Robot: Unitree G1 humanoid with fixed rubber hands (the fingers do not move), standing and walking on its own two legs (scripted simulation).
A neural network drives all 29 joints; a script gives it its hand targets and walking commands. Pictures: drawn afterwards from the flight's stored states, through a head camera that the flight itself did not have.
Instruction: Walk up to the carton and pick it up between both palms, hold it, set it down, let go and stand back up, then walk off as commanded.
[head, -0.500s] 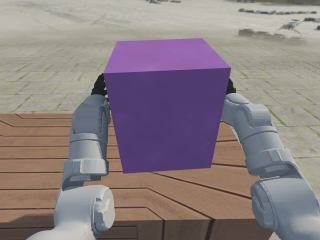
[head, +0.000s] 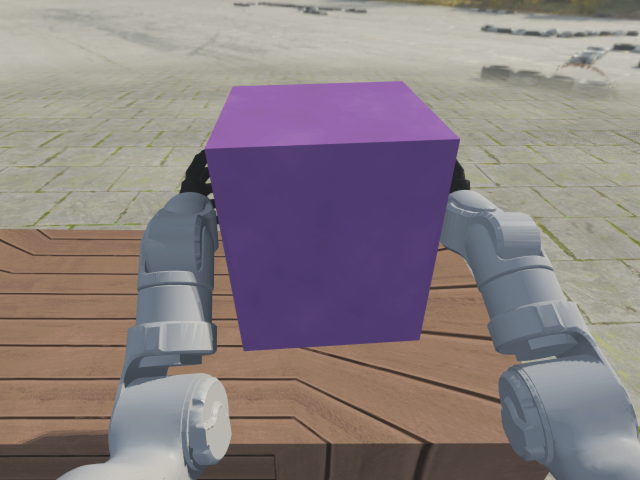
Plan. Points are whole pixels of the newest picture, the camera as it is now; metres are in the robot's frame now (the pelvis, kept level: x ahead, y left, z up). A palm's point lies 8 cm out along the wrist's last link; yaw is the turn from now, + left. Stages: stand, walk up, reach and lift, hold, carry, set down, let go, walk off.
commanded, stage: hold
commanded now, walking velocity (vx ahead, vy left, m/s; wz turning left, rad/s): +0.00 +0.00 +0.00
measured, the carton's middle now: (325, 212) +0.37 +0.01 +0.25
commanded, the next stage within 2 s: none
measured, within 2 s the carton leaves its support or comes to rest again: neither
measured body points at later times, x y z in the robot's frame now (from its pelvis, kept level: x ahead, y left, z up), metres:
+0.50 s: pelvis -0.01 +0.00 +0.00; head -0.09 +0.01 +0.44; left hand +0.38 +0.15 +0.26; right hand +0.38 -0.15 +0.26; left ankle +0.02 +0.13 -0.75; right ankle +0.01 -0.13 -0.75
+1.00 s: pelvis +0.00 +0.00 +0.00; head -0.09 +0.02 +0.44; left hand +0.38 +0.16 +0.26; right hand +0.38 -0.15 +0.26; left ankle +0.02 +0.13 -0.75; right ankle +0.01 -0.13 -0.75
